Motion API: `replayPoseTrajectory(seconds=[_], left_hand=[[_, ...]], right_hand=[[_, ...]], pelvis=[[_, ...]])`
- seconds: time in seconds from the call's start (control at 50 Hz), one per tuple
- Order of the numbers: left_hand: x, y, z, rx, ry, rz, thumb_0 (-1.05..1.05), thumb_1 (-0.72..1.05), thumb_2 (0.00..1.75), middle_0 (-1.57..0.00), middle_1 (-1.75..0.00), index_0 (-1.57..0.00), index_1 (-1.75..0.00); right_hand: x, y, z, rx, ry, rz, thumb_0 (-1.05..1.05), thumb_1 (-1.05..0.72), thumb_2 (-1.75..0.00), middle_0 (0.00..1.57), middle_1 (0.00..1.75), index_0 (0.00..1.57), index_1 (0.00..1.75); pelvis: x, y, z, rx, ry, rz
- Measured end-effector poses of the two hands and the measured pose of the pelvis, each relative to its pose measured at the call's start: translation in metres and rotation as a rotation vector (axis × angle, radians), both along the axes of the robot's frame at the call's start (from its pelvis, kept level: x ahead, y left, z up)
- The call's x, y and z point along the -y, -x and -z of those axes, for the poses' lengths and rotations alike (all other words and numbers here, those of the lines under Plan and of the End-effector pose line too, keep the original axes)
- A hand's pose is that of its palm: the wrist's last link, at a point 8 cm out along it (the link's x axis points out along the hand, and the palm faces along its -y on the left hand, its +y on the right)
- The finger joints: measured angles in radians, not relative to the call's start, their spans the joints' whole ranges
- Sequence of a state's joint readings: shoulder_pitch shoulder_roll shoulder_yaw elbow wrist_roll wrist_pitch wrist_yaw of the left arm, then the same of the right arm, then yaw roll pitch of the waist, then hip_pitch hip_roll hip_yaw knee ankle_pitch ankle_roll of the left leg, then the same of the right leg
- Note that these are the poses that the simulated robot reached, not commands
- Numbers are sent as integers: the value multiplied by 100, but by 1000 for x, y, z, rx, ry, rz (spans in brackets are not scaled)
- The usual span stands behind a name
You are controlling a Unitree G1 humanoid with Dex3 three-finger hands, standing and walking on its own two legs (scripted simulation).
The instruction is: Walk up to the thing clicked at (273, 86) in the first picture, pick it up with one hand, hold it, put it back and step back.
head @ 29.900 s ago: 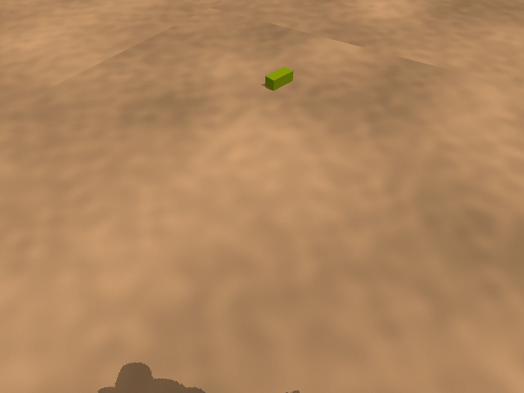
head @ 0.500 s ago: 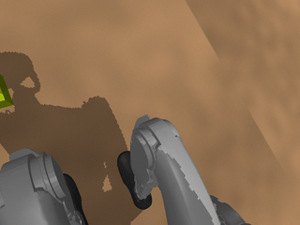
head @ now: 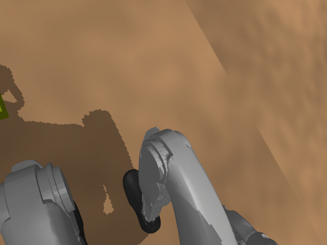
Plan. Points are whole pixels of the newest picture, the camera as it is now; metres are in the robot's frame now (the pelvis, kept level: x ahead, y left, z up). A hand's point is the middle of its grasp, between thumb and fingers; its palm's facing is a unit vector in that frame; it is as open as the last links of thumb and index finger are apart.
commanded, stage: close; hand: left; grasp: from above
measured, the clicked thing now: out of the picture +0.45 +0.35 -0.26
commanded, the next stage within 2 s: settle in 1.60 s
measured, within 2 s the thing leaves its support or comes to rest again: neither
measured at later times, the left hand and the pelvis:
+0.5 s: hand out of the picture +0.43 +0.35 -0.23, palm faces -0.44 -0.17 -0.88, open 13.0 cm; pelvis +0.00 +0.00 +0.00, yaw -1 degrees
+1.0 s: hand out of the picture +0.43 +0.35 -0.23, palm faces -0.41 -0.13 -0.90, open 11.8 cm; pelvis +0.00 +0.00 +0.00, yaw -1 degrees
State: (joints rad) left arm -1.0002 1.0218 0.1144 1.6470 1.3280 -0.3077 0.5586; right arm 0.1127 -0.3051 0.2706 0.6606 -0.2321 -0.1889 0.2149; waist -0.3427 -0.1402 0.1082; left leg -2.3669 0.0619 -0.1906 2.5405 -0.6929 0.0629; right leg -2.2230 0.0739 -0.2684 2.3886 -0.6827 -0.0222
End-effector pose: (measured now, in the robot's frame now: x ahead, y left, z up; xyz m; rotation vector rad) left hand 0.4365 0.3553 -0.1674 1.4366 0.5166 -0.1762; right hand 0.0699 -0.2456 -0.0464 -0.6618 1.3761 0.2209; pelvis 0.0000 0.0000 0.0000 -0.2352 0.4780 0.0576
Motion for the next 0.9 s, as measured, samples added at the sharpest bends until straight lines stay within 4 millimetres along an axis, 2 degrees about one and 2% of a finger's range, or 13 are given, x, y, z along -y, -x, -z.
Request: replayPoseTrajectory(seconds=[0.24,0.44,0.62,0.78,0.9], left_hand=[[7,-9,7,0,-23,-55,0,-46,102,-12,-101,-11,-101],[1,-7,5,-22,-22,-85,0,-38,95,-16,-101,-17,-100],[-2,-1,8,-46,0,-44,0,-30,93,-22,-100,-23,-99],[1,0,8,-14,5,-7,0,-23,92,-27,-98,-29,-97],[1,0,8,-3,-6,-3,0,-23,88,-32,-97,-33,-95]], right_hand=[[1,10,-1,-11,-29,-1,0,-90,-90,20,29,20,30],[4,21,-1,-45,-27,29,0,-91,-90,20,29,20,30],[2,16,-2,-38,-14,8,0,-91,-90,20,29,20,30],[0,3,-7,-8,2,-34,0,-90,-90,20,29,20,30],[0,-2,-9,15,-4,-58,0,-90,-90,20,29,20,30]], pelvis=[[2,1,2,5,-4,11],[3,1,-1,4,-5,15],[2,3,-2,17,3,14],[0,3,-1,23,12,15],[-1,4,0,25,12,14]])
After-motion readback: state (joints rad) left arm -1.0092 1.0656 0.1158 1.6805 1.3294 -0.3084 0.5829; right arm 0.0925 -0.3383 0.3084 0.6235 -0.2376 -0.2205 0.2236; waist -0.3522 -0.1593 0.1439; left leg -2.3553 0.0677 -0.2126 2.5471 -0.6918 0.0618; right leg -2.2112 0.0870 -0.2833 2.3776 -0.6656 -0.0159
